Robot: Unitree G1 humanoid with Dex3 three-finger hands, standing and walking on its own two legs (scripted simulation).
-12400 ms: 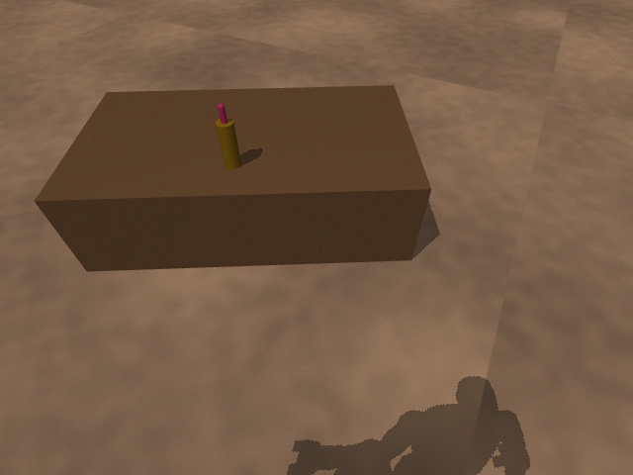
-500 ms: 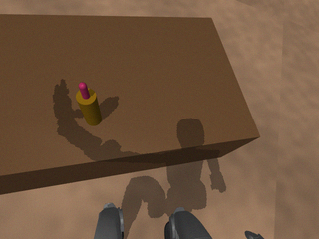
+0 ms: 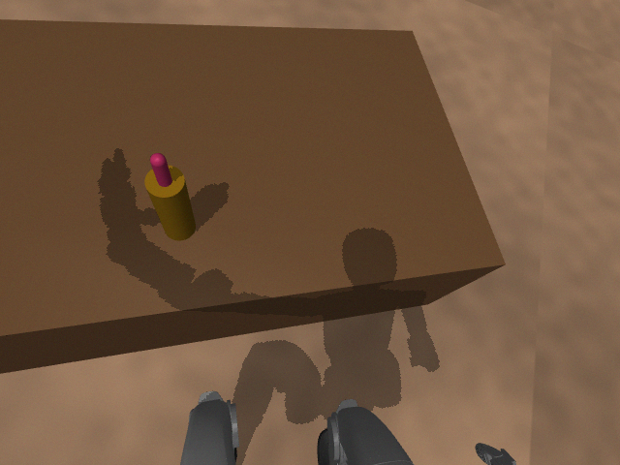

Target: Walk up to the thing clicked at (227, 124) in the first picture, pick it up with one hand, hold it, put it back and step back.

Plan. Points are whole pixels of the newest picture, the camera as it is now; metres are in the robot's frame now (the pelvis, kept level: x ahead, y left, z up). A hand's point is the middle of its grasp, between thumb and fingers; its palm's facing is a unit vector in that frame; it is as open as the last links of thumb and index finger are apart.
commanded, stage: go down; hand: left
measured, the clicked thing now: (170, 197) +0.54 +0.19 -0.17
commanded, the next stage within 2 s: approach in 1.88 s
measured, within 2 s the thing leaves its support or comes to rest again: neither
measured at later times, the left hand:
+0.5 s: hand out of the picture +0.45 +0.39 +0.09, palm faces +0.22 -0.98 +0.01, open 16.9 cm
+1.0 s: hand out of the picture +0.46 +0.39 +0.09, palm faces +0.23 -0.97 +0.00, open 16.9 cm
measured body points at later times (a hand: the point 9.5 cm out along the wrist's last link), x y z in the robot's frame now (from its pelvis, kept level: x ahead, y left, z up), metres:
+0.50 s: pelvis +0.00 +0.00 +0.00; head +0.16 +0.06 +0.42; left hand +0.43 +0.44 +0.09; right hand +0.05 -0.28 -0.09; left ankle +0.04 +0.11 -0.65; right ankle -0.02 -0.16 -0.65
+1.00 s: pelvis +0.00 +0.00 +0.00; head +0.16 +0.06 +0.42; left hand +0.44 +0.44 +0.10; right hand +0.05 -0.27 -0.09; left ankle +0.04 +0.11 -0.65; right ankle -0.02 -0.16 -0.65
